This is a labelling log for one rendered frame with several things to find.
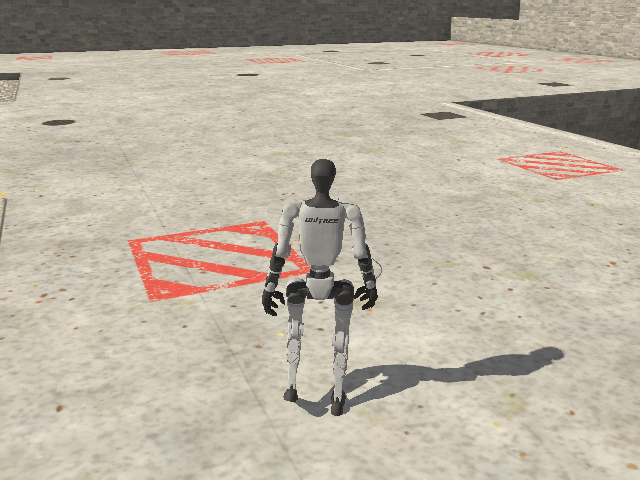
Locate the robot left hand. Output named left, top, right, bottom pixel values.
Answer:
left=262, top=289, right=285, bottom=316

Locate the robot left forearm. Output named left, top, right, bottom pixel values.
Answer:
left=264, top=243, right=285, bottom=292

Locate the robot right forearm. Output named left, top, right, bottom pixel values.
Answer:
left=358, top=244, right=376, bottom=289

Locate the humanoid robot head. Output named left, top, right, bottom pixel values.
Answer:
left=305, top=159, right=339, bottom=208

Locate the robot right hand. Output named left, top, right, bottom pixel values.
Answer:
left=354, top=285, right=378, bottom=310

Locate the robot right upper arm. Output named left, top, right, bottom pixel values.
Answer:
left=343, top=203, right=368, bottom=259

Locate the robot left upper arm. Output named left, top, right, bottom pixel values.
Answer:
left=275, top=202, right=302, bottom=258

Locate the left robot foot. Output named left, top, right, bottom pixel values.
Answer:
left=283, top=386, right=298, bottom=402

